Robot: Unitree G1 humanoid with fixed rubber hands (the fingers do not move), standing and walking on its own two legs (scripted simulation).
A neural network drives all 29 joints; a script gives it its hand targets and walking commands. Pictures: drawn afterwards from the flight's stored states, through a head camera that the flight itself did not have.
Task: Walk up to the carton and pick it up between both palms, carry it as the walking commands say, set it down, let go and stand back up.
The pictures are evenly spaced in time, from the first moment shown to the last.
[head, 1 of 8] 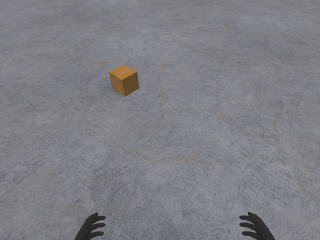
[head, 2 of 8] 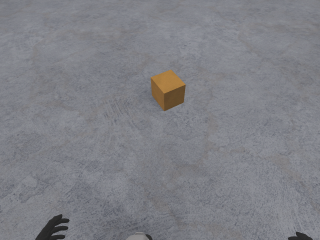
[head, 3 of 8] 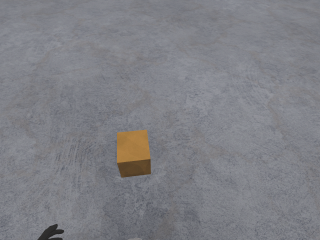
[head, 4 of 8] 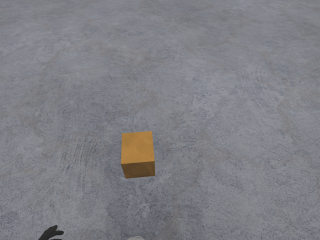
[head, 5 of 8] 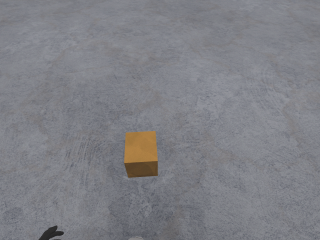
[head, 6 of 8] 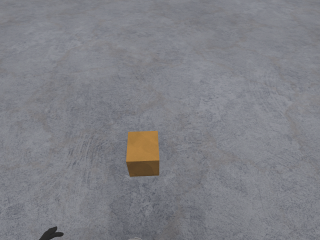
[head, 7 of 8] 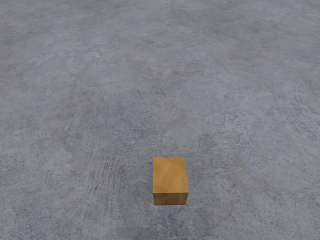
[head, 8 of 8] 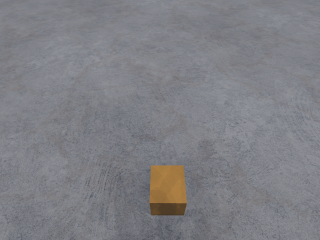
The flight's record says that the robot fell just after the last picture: no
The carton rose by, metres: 0.00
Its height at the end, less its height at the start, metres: +0.00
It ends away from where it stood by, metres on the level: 0.00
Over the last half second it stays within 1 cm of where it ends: yes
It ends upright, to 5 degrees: yes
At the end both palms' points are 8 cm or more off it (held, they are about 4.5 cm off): yes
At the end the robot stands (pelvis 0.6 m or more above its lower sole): yes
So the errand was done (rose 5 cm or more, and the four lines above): no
